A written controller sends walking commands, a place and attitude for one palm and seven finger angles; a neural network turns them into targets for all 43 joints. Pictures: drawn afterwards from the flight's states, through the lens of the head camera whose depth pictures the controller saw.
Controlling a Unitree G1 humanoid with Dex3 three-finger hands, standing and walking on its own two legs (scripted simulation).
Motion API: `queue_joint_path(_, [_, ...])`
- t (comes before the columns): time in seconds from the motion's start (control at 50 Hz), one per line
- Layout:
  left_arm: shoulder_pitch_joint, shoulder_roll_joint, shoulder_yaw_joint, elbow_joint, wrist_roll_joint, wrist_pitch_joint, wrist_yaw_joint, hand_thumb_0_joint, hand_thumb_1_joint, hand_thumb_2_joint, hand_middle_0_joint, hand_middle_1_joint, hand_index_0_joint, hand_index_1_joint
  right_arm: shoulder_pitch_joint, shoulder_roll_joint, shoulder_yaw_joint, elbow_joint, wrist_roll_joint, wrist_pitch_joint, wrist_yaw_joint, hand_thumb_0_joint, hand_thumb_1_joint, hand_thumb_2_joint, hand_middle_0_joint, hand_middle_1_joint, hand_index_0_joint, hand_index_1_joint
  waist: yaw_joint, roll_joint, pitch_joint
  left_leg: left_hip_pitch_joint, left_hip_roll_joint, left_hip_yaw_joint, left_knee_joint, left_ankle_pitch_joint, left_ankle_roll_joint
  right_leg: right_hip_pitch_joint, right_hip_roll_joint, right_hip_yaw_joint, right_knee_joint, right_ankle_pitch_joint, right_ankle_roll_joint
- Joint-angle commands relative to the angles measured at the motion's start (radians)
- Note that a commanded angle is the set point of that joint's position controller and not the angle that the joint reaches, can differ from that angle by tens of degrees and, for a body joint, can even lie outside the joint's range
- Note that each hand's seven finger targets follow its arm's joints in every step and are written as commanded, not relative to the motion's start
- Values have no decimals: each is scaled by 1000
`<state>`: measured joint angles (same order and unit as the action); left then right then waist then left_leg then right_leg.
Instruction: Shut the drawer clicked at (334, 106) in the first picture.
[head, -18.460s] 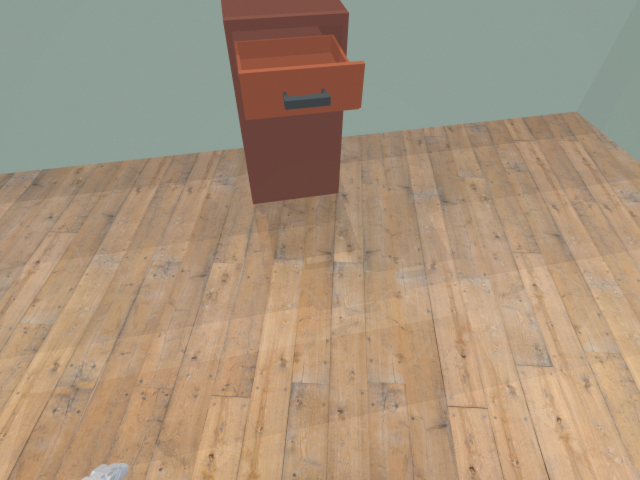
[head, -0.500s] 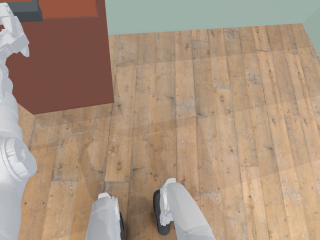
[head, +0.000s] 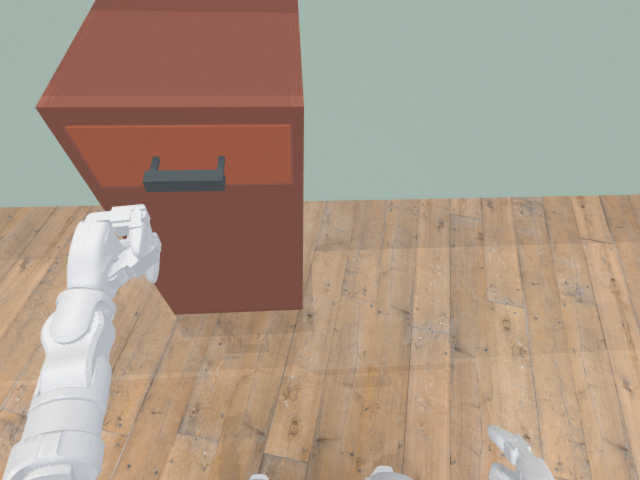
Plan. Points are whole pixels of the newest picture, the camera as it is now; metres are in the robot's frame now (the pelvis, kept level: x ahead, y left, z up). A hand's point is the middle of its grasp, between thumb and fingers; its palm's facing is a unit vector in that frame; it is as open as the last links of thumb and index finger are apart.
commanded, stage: draw the hand back to the body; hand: left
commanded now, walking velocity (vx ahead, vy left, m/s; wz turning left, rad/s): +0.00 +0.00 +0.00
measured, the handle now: (187, 171) +0.61 +0.24 -0.04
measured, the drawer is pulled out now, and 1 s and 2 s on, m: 0.00 0.00 0.00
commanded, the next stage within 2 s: step back with the hand held close in 0.88 s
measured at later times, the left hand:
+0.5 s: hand (51, 329) +0.24 +0.23 +0.16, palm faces +0.33 -0.89 -0.33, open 3.2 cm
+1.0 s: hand out of the picture +0.17 +0.23 +0.20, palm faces +0.41 -0.82 -0.40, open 3.2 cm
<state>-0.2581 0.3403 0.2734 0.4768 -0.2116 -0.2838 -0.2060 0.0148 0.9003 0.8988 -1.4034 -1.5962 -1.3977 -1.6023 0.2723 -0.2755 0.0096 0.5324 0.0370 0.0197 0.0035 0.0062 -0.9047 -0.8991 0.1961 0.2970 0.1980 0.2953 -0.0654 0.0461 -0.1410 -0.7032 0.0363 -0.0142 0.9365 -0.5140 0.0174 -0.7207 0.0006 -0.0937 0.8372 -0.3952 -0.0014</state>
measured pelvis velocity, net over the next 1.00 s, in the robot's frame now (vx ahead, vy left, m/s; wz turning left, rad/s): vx -0.01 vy -0.02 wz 0.01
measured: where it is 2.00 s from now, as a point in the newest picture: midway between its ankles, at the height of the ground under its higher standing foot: outside the picture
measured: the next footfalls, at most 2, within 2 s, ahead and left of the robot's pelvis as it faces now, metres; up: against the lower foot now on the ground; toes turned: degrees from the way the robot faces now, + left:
right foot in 1.88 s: -0.04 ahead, -0.12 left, +0.00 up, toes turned +4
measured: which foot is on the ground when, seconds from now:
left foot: down 0.00-1.00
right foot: down 0.00-1.00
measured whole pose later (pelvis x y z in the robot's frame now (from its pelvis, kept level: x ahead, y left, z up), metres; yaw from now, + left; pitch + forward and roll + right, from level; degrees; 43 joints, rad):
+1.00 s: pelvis -0.01 -0.02 +0.05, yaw +1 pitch -5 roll -1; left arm 0.52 0.31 0.27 -0.42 -0.05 -0.10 0.11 0.01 0.89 0.90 -1.41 -1.60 -1.40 -1.60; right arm 0.22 -0.22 0.03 0.62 0.00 -0.14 -0.08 0.01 -0.90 -0.90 0.20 0.30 0.20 0.30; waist 0.06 0.09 0.02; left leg -0.06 0.02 0.01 0.45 -0.31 0.00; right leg -0.11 0.00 -0.07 0.42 -0.23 -0.02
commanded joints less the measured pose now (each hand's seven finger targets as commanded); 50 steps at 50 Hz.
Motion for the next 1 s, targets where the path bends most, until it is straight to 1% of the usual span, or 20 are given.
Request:
queue_joint_path(0.0, [-148,313,46,-341,105,11,102,0,900,900,-1400,-1600,-1400,-1600,-14,-116,-51,-132,7,-11,-32,0,-900,-900,200,300,200,300,52,53,-337,279,-30,1,-203,588,2,374,-5,65,-113,409,-30])
queue_joint_path(0.02, [-104,281,57,-378,107,48,165,0,900,900,-1400,-1600,-1400,-1600,-26,-103,-47,-153,3,-6,-46,0,-900,-900,200,300,200,300,41,29,-288,278,-29,4,-237,526,1,382,-5,58,-138,388,-31])
queue_joint_path(0.04, [-71,241,38,-401,109,73,196,0,900,900,-1400,-1600,-1400,-1600,-42,-95,-41,-165,5,-6,-55,0,-900,-900,200,300,200,300,36,-2,-241,261,-29,3,-263,487,0,396,-6,56,-153,376,-27])
queue_joint_path(0.06, [-36,209,12,-401,118,97,219,0,900,900,-1400,-1600,-1400,-1600,-61,-92,-37,-164,11,-3,-64,0,-900,-900,200,300,200,300,38,7,-195,272,-24,9,-289,447,0,401,-10,56,-174,345,-27])
queue_joint_path(0.12, [-28,238,28,-537,130,129,276,0,900,900,-1400,-1600,-1400,-1600,-106,-88,-25,-171,8,-13,-84,0,-900,-900,200,300,200,300,50,2,-179,329,-27,10,-340,414,9,482,-13,62,-231,334,-29])
queue_joint_path(0.18, [31,181,-16,-602,139,151,303,0,900,900,-1400,-1600,-1400,-1600,-129,-78,-13,-161,8,-37,-96,0,-900,-900,200,300,200,300,53,3,-130,407,-21,6,-397,420,7,501,-12,54,-278,324,-27])
queue_joint_path(0.2, [69,170,-21,-620,141,157,308,0,900,900,-1400,-1600,-1400,-1600,-138,-77,-10,-157,6,-47,-98,0,-900,-900,200,300,200,300,62,29,-107,428,-20,8,-416,423,6,511,-13,52,-294,320,-29])
queue_joint_path(0.26, [150,139,-41,-656,142,172,316,0,900,900,-1400,-1600,-1400,-1600,-154,-75,-2,-135,3,-68,-101,0,-900,-900,200,300,200,300,67,-7,-29,464,-16,4,-466,409,6,532,-11,46,-344,300,-27])
queue_joint_path(0.28, [177,140,-35,-682,143,174,317,0,900,900,-1400,-1600,-1400,-1600,-161,-75,1,-131,-1,-76,-100,0,-900,-900,200,300,200,300,74,4,-16,477,-18,6,-479,409,8,549,-12,49,-360,303,-28])
queue_joint_path(0.36, [308,153,6,-779,141,175,312,0,900,900,-1400,-1600,-1400,-1600,-175,-68,2,-119,-10,-101,-97,0,-900,-900,200,300,200,300,93,-29,9,521,-18,11,-517,458,9,613,-10,47,-402,351,-27])
queue_joint_path(0.42, [392,179,48,-869,138,169,307,0,900,900,-1400,-1600,-1400,-1600,-186,-64,2,-112,-19,-118,-89,0,-900,-900,200,300,200,300,106,-15,23,535,-23,12,-536,481,8,652,-8,50,-430,374,-27])
queue_joint_path(0.46, [430,174,58,-960,141,158,309,0,900,900,-1400,-1600,-1400,-1600,-186,-53,2,-112,-22,-133,-86,0,-900,-900,200,300,200,300,108,48,22,561,-23,14,-548,509,3,667,-11,51,-436,393,-27])
queue_joint_path(0.54, [550,172,81,-1067,141,150,310,0,900,900,-1400,-1600,-1400,-1600,-190,-47,0,-111,-31,-163,-77,0,-900,-900,200,300,200,300,113,24,59,567,-22,12,-558,508,2,674,-7,48,-459,393,-23])
queue_joint_path(0.68, [740,175,140,-1197,145,127,318,0,900,900,-1400,-1600,-1400,-1600,-182,-36,-14,-108,-31,-199,-76,0,-900,-900,200,300,200,300,126,6,77,580,-18,21,-547,514,3,670,-6,53,-468,405,-20])
queue_joint_path(0.74, [721,118,94,-1089,150,139,313,0,900,900,-1400,-1600,-1400,-1600,-174,-41,-18,-86,-30,-195,-81,0,-900,-900,200,300,200,300,104,-46,185,562,-15,27,-554,433,8,597,-5,57,-502,318,-14])
queue_joint_path(0.76, [695,124,100,-1084,150,136,317,0,900,900,-1400,-1600,-1400,-1600,-173,-45,-19,-86,-30,-194,-84,0,-900,-900,200,300,200,300,105,-46,195,551,-16,23,-557,401,10,591,-8,58,-506,280,-13])
queue_joint_path(0.82, [681,140,112,-1076,156,129,322,0,900,900,-1400,-1600,-1400,-1600,-175,-46,-22,-82,-32,-197,-92,0,-900,-900,200,300,200,300,111,-35,165,571,-20,22,-558,387,16,596,-11,62,-509,255,-15])
queue_joint_path(0.84, [676,148,119,-1103,157,121,325,0,900,900,-1400,-1600,-1400,-1600,-173,-44,-21,-85,-34,-202,-92,0,-900,-900,200,300,200,300,115,-9,126,580,-23,22,-557,397,16,619,-16,66,-499,267,-16])
queue_joint_path(0.88, [693,156,127,-1121,158,115,330,0,900,900,-1400,-1600,-1400,-1600,-180,-38,-19,-86,-38,-210,-93,0,-900,-900,200,300,200,300,126,-6,80,590,-25,24,-553,422,17,650,-19,66,-488,300,-16])
queue_joint_path(0.98, [696,167,128,-1171,162,109,340,0,900,900,-1400,-1600,-1400,-1600,-185,-33,-14,-83,-39,-237,-90,0,-900,-900,200,300,200,300,129,44,87,580,-25,16,-558,447,8,666,-17,66,-483,329,-21])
